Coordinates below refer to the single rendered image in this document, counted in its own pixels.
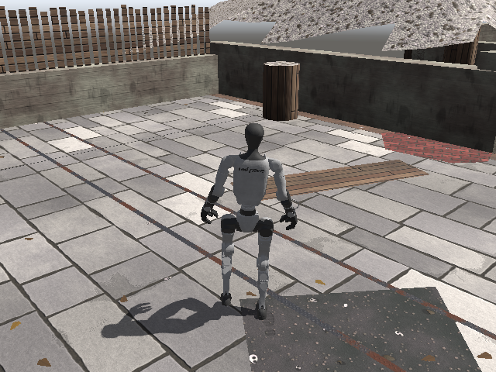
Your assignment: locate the left robot forearm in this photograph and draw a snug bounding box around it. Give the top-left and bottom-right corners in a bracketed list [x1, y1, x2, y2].
[203, 185, 219, 212]

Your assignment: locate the right robot hand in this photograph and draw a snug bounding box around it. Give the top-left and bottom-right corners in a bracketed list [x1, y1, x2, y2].
[280, 213, 298, 230]

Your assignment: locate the left robot upper arm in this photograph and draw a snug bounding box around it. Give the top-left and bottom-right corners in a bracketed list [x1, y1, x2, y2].
[212, 155, 236, 197]

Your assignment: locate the robot left foot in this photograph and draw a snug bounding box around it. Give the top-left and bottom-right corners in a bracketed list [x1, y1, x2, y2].
[220, 292, 232, 306]

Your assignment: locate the right robot upper arm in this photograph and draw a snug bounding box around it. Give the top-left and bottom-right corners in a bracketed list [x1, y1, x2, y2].
[268, 157, 288, 201]

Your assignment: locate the right robot shin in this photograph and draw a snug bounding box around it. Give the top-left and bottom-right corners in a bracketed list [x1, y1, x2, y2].
[257, 257, 269, 309]

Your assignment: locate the left robot hand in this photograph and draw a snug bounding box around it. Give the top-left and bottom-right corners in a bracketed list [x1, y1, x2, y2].
[201, 207, 218, 224]

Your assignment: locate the right robot forearm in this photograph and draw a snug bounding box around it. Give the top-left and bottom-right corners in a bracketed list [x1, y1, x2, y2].
[281, 189, 295, 218]

